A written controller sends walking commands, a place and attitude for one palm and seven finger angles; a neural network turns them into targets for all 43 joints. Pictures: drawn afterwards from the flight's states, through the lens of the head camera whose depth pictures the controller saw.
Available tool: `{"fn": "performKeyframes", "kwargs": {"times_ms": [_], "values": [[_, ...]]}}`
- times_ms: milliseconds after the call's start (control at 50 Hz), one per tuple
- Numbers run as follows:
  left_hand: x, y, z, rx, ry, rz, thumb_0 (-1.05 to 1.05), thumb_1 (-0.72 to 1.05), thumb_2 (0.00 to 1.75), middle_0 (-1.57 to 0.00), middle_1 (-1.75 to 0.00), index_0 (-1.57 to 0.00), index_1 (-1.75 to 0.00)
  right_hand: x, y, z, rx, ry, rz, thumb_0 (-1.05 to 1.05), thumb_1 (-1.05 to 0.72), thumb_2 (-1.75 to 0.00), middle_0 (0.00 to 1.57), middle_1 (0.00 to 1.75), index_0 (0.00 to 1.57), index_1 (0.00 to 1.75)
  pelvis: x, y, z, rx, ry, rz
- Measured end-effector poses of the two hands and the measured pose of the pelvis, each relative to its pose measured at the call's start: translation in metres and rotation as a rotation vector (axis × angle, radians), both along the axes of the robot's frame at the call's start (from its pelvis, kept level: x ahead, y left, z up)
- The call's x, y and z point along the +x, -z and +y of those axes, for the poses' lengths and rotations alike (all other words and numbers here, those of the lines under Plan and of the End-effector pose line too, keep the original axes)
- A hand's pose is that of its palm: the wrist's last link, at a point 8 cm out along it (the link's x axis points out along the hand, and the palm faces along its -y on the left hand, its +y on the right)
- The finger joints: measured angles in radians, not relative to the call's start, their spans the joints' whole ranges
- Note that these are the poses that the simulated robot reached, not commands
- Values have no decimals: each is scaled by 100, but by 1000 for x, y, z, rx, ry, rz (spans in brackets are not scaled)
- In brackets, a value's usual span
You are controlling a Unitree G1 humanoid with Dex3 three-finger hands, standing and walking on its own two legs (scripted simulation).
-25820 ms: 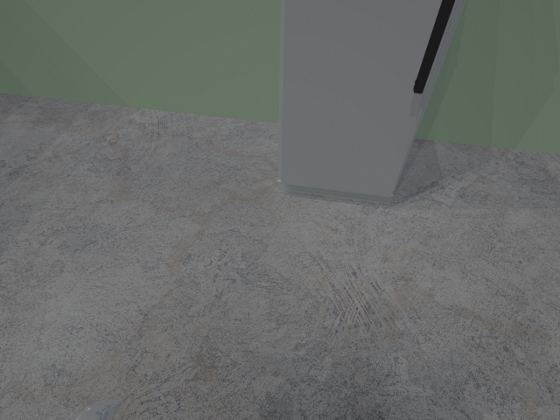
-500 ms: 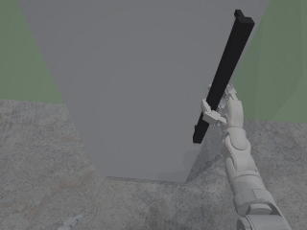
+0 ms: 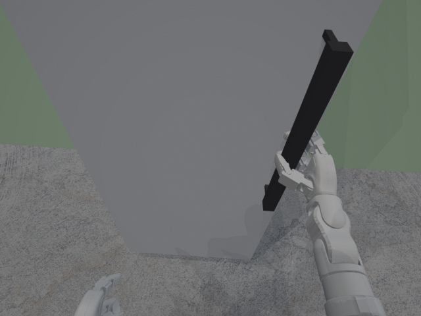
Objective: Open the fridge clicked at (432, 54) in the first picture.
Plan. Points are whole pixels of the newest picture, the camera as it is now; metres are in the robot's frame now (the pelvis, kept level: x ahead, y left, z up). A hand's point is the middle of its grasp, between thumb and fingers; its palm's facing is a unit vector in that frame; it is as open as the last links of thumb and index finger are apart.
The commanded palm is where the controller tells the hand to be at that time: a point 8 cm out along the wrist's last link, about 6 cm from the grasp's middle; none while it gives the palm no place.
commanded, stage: pull the door a little, standing still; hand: right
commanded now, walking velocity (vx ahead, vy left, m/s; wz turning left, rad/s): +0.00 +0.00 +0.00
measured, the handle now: (290, 143) +0.43 -0.11 +0.11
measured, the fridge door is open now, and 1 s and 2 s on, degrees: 0 7 47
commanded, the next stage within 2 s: walk backward, drawing the door open in 0.24 s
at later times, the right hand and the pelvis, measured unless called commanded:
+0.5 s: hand (283, 190) +0.33 -0.09 +0.10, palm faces -0.21 +0.96 -0.17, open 6.9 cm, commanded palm +0.31 -0.15 +0.10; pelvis +0.11 -0.01 +0.02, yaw +11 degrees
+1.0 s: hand (276, 191) +0.33 -0.08 +0.10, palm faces +0.24 +0.96 -0.17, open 6.5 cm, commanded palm +0.28 -0.12 +0.10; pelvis +0.11 +0.09 -0.01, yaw -4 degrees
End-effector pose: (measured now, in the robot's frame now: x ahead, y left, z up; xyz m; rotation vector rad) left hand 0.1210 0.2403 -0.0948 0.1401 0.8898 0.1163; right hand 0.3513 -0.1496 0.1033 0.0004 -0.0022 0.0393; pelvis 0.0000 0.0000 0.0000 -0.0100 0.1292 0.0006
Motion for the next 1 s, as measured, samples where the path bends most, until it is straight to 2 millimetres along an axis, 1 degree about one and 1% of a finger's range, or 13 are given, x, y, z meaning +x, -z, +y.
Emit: {"fn": "performKeyframes", "kwargs": {"times_ms": [200, 340, 380, 460, 560, 660, 720, 760, 820, 840, 880, 940, 1000], "values": [[27, -15, -5, -39, -56, -69, 1, 91, 90, -20, -30, -20, -30, -7, -1, 1, 3, -19, 15, 2, -65, -71, 17, 126, 15, 132, 30, -6, -1, -6, -80, -6], [55, -28, 2, -46, -131, -116, 1, 91, 90, -20, -30, -20, -30, -31, -6, 2, -5, -43, 56, 3, -65, -70, 14, 124, 17, 134, 71, -12, -2, 0, -214, 12], [66, -29, 6, -29, -144, -124, 1, 91, 90, -20, -30, -20, -30, -39, -8, 2, -41, -67, 60, 2, -63, -70, 16, 126, 19, 135, 83, -11, -2, 3, -238, 16], [88, -22, 13, 30, -133, -69, 1, 91, 90, -20, -30, -20, -30, -32, -10, 5, -180, -174, 47, 0, -56, -72, 26, 132, 28, 136, 98, -13, -4, 0, -200, 8], [111, -23, 16, 35, -131, -67, 1, 91, 90, -20, -30, -20, -30, -31, -15, 7, -212, -130, 128, -1, -53, -76, 37, 136, 34, 139, 116, -25, -7, 10, -179, -28], [129, -18, 12, -37, -123, -72, 1, 91, 90, -20, -30, -20, -30, -27, -18, 9, -249, -27, 192, -2, -52, -78, 39, 136, 39, 140, 137, -30, 11, -22, -121, -104], [149, -7, 14, -45, -66, -102, 1, 91, 90, -20, -30, -20, -30, -26, -17, 9, -261, 37, 133, -1, -50, -78, 41, 136, 41, 140, 152, -13, 30, -70, -35, -162], [170, 0, 16, -28, 3, -126, 1, 91, 90, -20, -30, -20, -30, -28, -15, 10, -250, 91, 89, 0, -50, -78, 42, 137, 40, 140, 153, -4, 39, -54, 11, -174], [199, 0, 18, -27, 103, -183, 1, 91, 90, -20, -30, -20, -30, -35, -8, 15, -207, 183, 25, -1, -54, -78, 42, 138, 38, 140, 140, 4, 51, -47, 27, -189], [203, -1, 20, -24, 123, -188, 1, 91, 90, -20, -30, -20, -30, -38, -7, 17, -196, 210, 5, -1, -56, -78, 42, 137, 38, 140, 135, 5, 55, -45, 28, -197], [200, -4, 26, -25, 135, -170, 1, 91, 90, -20, -30, -22, -31, -42, -5, 20, -171, 250, -11, -1, -59, -79, 40, 137, 35, 140, 128, 3, 64, -37, 33, -215], [188, -20, 40, -7, 109, -173, 1, 91, 90, -20, -30, -23, -31, -49, -4, 24, -158, 273, -19, 0, -62, -80, 37, 136, 32, 140, 120, 0, 81, -49, 43, -230], [181, -23, 59, 44, 107, -251, 1, 91, 90, -20, -30, -23, -31, -57, -1, 27, -183, 275, -60, -1, -63, -80, 38, 137, 27, 139, 107, 14, 91, -11, 73, -222]]}}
